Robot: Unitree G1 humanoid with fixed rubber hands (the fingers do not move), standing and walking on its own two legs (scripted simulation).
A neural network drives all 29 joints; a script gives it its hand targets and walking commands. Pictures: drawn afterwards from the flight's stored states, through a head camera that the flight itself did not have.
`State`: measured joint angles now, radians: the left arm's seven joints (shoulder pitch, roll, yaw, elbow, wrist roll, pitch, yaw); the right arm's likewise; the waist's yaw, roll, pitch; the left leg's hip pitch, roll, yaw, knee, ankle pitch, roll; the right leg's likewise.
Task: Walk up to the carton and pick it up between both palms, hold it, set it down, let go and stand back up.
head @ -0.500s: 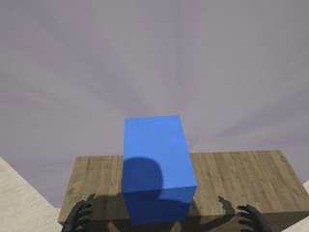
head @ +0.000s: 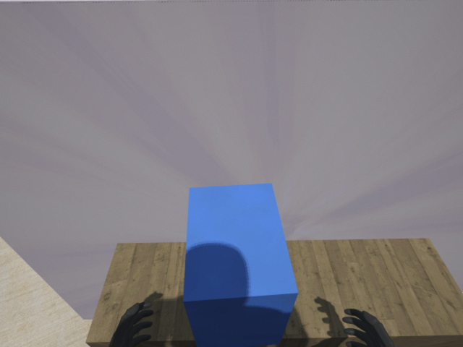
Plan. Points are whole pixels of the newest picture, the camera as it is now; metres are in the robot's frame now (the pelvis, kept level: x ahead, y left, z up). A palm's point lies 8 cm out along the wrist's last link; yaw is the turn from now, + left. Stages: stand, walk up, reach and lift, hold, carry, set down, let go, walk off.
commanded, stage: reach and lift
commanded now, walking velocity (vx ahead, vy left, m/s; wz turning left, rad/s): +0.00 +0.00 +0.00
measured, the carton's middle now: (235, 266) +0.32 +0.04 -0.08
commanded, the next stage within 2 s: none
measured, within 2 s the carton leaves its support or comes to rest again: neither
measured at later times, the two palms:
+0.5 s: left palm out of the picture +0.12 +0.20 -0.05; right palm out of the picture +0.15 -0.19 -0.04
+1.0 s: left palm (130, 316) +0.19 +0.20 -0.01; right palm (361, 302) +0.22 -0.17 +0.00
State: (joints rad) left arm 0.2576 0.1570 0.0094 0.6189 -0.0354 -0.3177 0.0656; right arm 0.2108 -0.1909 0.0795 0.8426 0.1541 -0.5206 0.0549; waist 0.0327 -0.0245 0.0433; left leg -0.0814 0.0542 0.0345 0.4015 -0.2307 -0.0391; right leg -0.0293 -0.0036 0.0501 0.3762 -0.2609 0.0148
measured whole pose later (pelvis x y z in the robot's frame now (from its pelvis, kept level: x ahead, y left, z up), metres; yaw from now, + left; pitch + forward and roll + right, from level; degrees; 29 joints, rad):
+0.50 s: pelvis -0.01 -0.01 +0.00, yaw +1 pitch -5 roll +0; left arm 0.32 0.13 -0.03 0.57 -0.08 -0.48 0.07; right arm 0.23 -0.14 0.13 0.73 0.22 -0.62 0.04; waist 0.04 -0.03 0.03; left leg -0.13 0.06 0.02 0.44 -0.22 -0.04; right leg -0.09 0.00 0.04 0.44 -0.27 0.01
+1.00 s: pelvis -0.02 +0.00 +0.00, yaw +0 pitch -4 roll +0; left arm 0.14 0.11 0.01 0.35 -0.08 -0.15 0.10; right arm 0.09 -0.10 0.07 0.49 0.20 -0.30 -0.05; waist 0.07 -0.05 0.05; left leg -0.10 0.06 0.03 0.36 -0.18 -0.04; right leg -0.07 0.00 0.05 0.37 -0.23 0.01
